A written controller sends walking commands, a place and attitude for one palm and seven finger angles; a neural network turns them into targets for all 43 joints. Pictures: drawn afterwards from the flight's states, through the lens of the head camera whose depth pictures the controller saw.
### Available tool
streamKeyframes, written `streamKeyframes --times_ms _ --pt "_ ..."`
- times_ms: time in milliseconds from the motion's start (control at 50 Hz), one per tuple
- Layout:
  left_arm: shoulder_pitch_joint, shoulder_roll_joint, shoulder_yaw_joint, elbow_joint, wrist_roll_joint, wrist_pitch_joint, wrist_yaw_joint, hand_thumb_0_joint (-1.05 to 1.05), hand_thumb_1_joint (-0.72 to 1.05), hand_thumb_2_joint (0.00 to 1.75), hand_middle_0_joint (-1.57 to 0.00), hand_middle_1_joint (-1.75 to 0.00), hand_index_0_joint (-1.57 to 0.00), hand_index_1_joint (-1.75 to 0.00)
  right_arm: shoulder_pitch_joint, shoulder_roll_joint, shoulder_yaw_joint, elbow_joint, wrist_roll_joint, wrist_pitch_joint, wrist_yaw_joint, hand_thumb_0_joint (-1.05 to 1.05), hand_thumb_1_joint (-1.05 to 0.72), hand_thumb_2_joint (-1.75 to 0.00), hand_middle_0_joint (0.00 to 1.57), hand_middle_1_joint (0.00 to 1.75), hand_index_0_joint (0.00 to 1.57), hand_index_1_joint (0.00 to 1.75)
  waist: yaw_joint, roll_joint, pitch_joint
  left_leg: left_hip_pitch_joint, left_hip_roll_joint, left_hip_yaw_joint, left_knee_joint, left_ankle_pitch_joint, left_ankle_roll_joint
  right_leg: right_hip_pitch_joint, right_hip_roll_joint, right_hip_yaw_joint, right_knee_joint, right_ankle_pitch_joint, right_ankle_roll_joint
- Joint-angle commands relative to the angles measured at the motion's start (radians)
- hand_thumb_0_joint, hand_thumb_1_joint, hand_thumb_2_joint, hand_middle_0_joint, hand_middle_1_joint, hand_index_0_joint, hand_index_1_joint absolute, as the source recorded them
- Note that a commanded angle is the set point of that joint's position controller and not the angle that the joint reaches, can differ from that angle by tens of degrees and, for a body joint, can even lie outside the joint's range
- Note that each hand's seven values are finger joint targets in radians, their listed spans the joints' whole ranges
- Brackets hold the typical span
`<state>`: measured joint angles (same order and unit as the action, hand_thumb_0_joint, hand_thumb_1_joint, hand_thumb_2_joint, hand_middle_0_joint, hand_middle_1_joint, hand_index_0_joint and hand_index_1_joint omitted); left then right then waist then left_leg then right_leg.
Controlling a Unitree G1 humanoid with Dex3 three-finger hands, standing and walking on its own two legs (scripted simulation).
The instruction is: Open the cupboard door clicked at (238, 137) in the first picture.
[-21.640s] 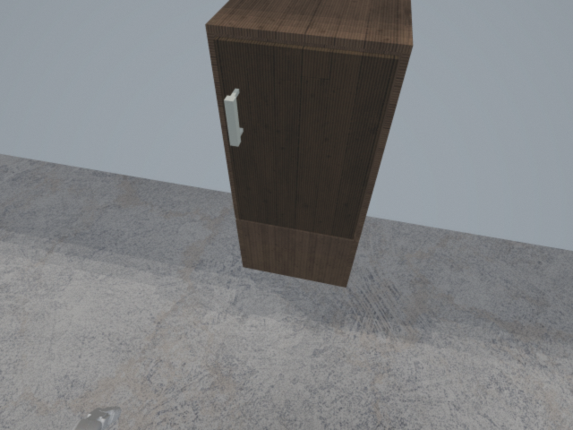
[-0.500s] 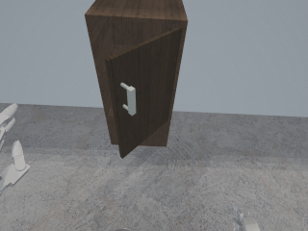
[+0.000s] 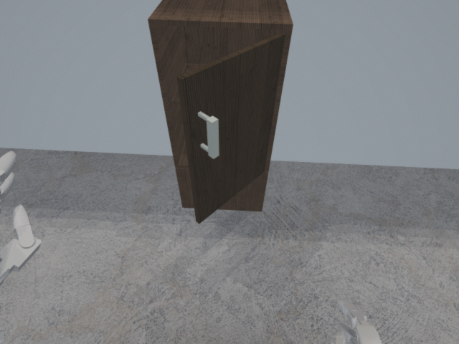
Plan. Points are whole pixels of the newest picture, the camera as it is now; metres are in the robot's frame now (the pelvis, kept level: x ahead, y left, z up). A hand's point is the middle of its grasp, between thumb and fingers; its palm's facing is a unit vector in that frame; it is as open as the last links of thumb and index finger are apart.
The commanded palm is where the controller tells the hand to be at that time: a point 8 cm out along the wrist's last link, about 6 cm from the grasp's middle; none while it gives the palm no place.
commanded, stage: stop stepping back and stand still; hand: left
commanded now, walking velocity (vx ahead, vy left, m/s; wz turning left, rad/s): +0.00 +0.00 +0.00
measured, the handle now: (207, 135) +0.63 +0.11 +0.00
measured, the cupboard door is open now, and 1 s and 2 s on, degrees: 49 49 49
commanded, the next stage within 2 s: let the arm hang, fingers relaxed in 0.06 s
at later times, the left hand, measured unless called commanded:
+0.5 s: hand out of the picture +0.04 +0.17 -0.17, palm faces -0.01 -0.98 -0.18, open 7.3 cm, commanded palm none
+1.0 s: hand out of the picture +0.05 +0.25 -0.14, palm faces +0.06 -0.93 -0.35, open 7.4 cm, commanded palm none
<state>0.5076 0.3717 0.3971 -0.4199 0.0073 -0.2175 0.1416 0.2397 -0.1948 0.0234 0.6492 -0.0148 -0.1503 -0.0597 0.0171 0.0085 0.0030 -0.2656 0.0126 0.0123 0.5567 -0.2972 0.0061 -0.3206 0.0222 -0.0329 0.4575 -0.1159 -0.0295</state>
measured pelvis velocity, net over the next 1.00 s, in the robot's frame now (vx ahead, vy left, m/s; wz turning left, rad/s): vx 0.01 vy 0.00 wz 0.06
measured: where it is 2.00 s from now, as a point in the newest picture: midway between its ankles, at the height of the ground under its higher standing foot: outside the picture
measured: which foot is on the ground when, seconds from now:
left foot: down 0.00-1.00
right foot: down 0.00-1.00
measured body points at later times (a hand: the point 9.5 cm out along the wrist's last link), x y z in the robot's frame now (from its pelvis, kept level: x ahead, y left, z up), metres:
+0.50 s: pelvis -0.02 -0.01 -0.01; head +0.01 +0.00 +0.44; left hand +0.04 +0.22 -0.16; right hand +0.06 -0.29 -0.14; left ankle +0.02 +0.12 -0.73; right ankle +0.07 -0.11 -0.73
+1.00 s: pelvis +0.01 +0.00 +0.01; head +0.02 -0.02 +0.46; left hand +0.05 +0.29 -0.12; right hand +0.06 -0.26 -0.15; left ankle +0.02 +0.12 -0.73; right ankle +0.07 -0.11 -0.73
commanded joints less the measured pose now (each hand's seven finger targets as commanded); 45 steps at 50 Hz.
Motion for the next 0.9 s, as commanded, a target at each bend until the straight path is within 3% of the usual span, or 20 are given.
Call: streamKeyframes --times_ms 0,60,100,120,140,160,180,200,240,260,300,320,360,400,460,520,560,640,720,880 --pt "-0.104 0.201 0.116 -0.193 -0.013 -0.043 0.028 0.00 0.90 0.90 -0.20 -0.30 -0.20 -0.30 -0.071 -0.121 -0.051 -0.135 0.004 -0.037 -0.017 0.00 -0.90 -0.90 0.20 0.30 0.20 0.30 -0.028 -0.039 -0.042 0.036 -0.007 -0.014 -0.044 -0.094 0.012 -0.063 -0.147 0.195 -0.230 -0.461 -0.011" --pt "-0.079 0.207 0.125 -0.239 -0.017 -0.046 0.028 0.00 0.90 0.90 -0.20 -0.30 -0.20 -0.30 -0.091 -0.134 -0.052 -0.160 0.007 -0.043 -0.027 0.00 -0.90 -0.90 0.20 0.30 0.20 0.30 -0.018 0.090 -0.042 -0.078 0.065 -0.121 -0.268 -0.197 0.033 0.078 -0.052 0.111 -0.097 -0.335 0.033" --pt "-0.050 0.193 0.124 -0.239 -0.008 -0.045 0.030 0.00 0.90 0.90 -0.20 -0.30 -0.20 -0.30 -0.098 -0.135 -0.049 -0.172 0.015 -0.045 -0.030 0.00 -0.90 -0.90 0.20 0.30 0.20 0.30 -0.011 0.128 -0.033 -0.209 0.119 -0.178 -0.368 -0.330 0.051 0.201 -0.015 0.065 0.003 -0.229 0.052" --pt "-0.049 0.190 0.120 -0.251 -0.003 -0.045 0.031 0.00 0.90 0.90 -0.20 -0.30 -0.20 -0.30 -0.100 -0.133 -0.049 -0.177 0.017 -0.045 -0.030 0.00 -0.90 -0.90 0.20 0.30 0.20 0.30 -0.011 0.142 -0.027 -0.225 0.124 -0.177 -0.374 -0.302 0.055 0.226 -0.009 0.054 0.034 -0.160 0.052" --pt "-0.111 -0.030 -0.338 0.587 0.025 0.081 -0.102 0.00 0.90 0.90 -0.20 -0.30 -0.20 -0.30 -0.181 -0.270 -0.112 0.098 0.018 -0.096 0.043 0.00 -0.90 -0.90 0.20 0.30 0.20 0.30 -0.063 0.135 0.086 -0.254 0.109 -0.217 -0.194 0.036 0.050 0.027 -0.051 0.034 0.118 -0.047 0.034" --pt "-0.126 -0.004 -0.268 0.619 0.033 0.180 -0.136 0.00 0.90 0.90 -0.20 -0.30 -0.20 -0.30 -0.115 -0.279 -0.113 0.103 0.002 -0.004 0.057 0.00 -0.90 -0.90 0.20 0.30 0.20 0.30 -0.035 0.089 0.025 -0.218 0.127 -0.179 -0.171 0.227 0.051 0.054 -0.084 0.072 0.086 -0.008 0.010" --pt "-0.114 -0.002 -0.265 0.597 0.032 0.207 -0.143 0.00 0.90 0.90 -0.20 -0.30 -0.20 -0.30 -0.089 -0.261 -0.112 0.072 0.006 0.015 0.053 0.00 -0.90 -0.90 0.20 0.30 0.20 0.30 -0.035 0.079 0.007 -0.182 0.128 -0.165 -0.146 0.305 0.053 0.051 -0.069 0.062 0.118 -0.005 0.005" --pt "-0.151 0.000 -0.269 0.618 0.031 0.206 -0.143 0.00 0.90 0.90 -0.20 -0.30 -0.20 -0.30 -0.084 -0.257 -0.111 0.083 0.002 0.023 0.052 0.00 -0.90 -0.90 0.20 0.30 0.20 0.30 -0.029 0.025 -0.042 -0.182 0.138 -0.201 -0.135 0.313 0.072 0.057 -0.059 0.056 0.150 -0.057 -0.004" --pt "-0.208 0.044 -0.268 0.699 0.033 0.199 -0.144 0.00 0.90 0.90 -0.20 -0.30 -0.20 -0.30 -0.072 -0.278 -0.102 0.084 -0.004 0.048 0.054 0.00 -0.90 -0.90 0.20 0.30 0.20 0.30 -0.028 -0.038 -0.066 -0.140 0.141 -0.257 -0.158 0.333 0.091 0.066 -0.042 0.072 0.170 -0.108 -0.010" --pt "-0.211 0.059 -0.273 0.759 0.034 0.197 -0.141 0.00 0.90 0.90 -0.20 -0.30 -0.20 -0.30 -0.087 -0.290 -0.101 0.096 -0.008 0.058 0.053 0.00 -0.90 -0.90 0.20 0.30 0.20 0.30 -0.013 -0.081 -0.093 -0.120 0.132 -0.238 -0.136 0.363 0.090 0.097 -0.049 0.077 0.146 -0.062 -0.013" --pt "-0.251 0.094 -0.280 0.877 0.035 0.195 -0.137 0.00 0.90 0.90 -0.20 -0.30 -0.20 -0.30 -0.098 -0.291 -0.101 0.117 -0.004 0.082 0.056 0.00 -0.90 -0.90 0.20 0.30 0.20 0.30 -0.010 -0.173 -0.122 -0.094 0.073 -0.173 -0.080 0.239 0.065 0.137 -0.102 0.132 0.053 -0.019 -0.029" --pt "-0.283 0.106 -0.290 0.931 0.033 0.197 -0.138 0.00 0.90 0.90 -0.20 -0.30 -0.20 -0.30 -0.088 -0.279 -0.096 0.133 -0.003 0.094 0.058 0.00 -0.90 -0.90 0.20 0.30 0.20 0.30 -0.022 -0.188 -0.118 -0.070 0.030 -0.138 -0.057 0.126 0.050 0.104 -0.141 0.178 -0.004 -0.079 -0.046" --pt "-0.338 0.113 -0.313 1.024 0.026 0.205 -0.135 0.00 0.90 0.90 -0.20 -0.30 -0.20 -0.30 -0.068 -0.248 -0.084 0.170 -0.007 0.121 0.062 0.00 -0.90 -0.90 0.20 0.30 0.20 0.30 -0.041 -0.114 -0.080 -0.019 -0.010 -0.106 -0.034 0.007 0.041 0.016 -0.174 0.229 -0.092 -0.264 -0.073" --pt "-0.361 0.115 -0.326 1.102 0.022 0.212 -0.134 0.00 0.90 0.90 -0.20 -0.30 -0.20 -0.30 -0.056 -0.231 -0.077 0.203 -0.013 0.139 0.062 0.00 -0.90 -0.90 0.20 0.30 0.20 0.30 -0.045 -0.016 -0.033 0.006 -0.013 -0.100 -0.043 -0.051 0.038 -0.046 -0.167 0.237 -0.139 -0.403 -0.072" --pt "-0.354 0.097 -0.333 1.209 0.019 0.212 -0.132 0.00 0.90 0.90 -0.20 -0.30 -0.20 -0.30 -0.020 -0.213 -0.072 0.250 -0.013 0.150 0.058 0.00 -0.90 -0.90 0.20 0.30 0.20 0.30 -0.043 0.003 -0.034 -0.002 -0.005 -0.112 -0.068 -0.087 0.037 -0.026 -0.152 0.227 -0.162 -0.442 -0.061" --pt "-0.327 0.067 -0.331 1.296 0.014 0.212 -0.130 0.00 0.90 0.90 -0.20 -0.30 -0.20 -0.30 0.002 -0.205 -0.073 0.294 -0.017 0.152 0.049 0.00 -0.90 -0.90 0.20 0.30 0.20 0.30 -0.033 0.101 -0.023 -0.038 0.020 -0.147 -0.136 -0.131 0.042 0.011 -0.127 0.200 -0.144 -0.422 -0.052" --pt "-0.315 0.067 -0.331 1.345 0.013 0.212 -0.131 0.00 0.90 0.90 -0.20 -0.30 -0.20 -0.30 0.007 -0.212 -0.074 0.312 -0.016 0.150 0.047 0.00 -0.90 -0.90 0.20 0.30 0.20 0.30 -0.022 0.106 -0.001 -0.079 0.040 -0.173 -0.186 -0.150 0.046 0.054 -0.112 0.177 -0.126 -0.377 -0.045" --pt "-0.307 0.060 -0.333 1.416 0.007 0.201 -0.131 0.00 0.90 0.90 -0.20 -0.30 -0.20 -0.30 0.022 -0.218 -0.074 0.350 -0.009 0.142 0.040 0.00 -0.90 -0.90 0.20 0.30 0.20 0.30 -0.013 0.040 -0.002 -0.059 0.049 -0.165 -0.191 -0.037 0.042 0.116 -0.117 0.166 -0.136 -0.269 -0.049" --pt "-0.324 0.067 -0.334 1.459 0.006 0.205 -0.130 0.00 0.90 0.90 -0.20 -0.30 -0.20 -0.30 0.039 -0.222 -0.076 0.384 -0.012 0.146 0.041 0.00 -0.90 -0.90 0.20 0.30 0.20 0.30 -0.016 0.014 0.042 -0.067 0.057 -0.176 -0.236 -0.111 0.042 0.097 -0.117 0.153 -0.154 -0.327 -0.040" --pt "-0.363 0.089 -0.333 1.483 0.008 0.202 -0.127 0.00 0.90 0.90 -0.20 -0.30 -0.20 -0.30 0.020 -0.234 -0.076 0.411 -0.013 0.141 0.045 0.00 -0.90 -0.90 0.20 0.30 0.20 0.30 -0.017 -0.036 0.059 -0.038 0.060 -0.172 -0.264 -0.063 0.045 0.104 -0.119 0.152 -0.160 -0.287 -0.034"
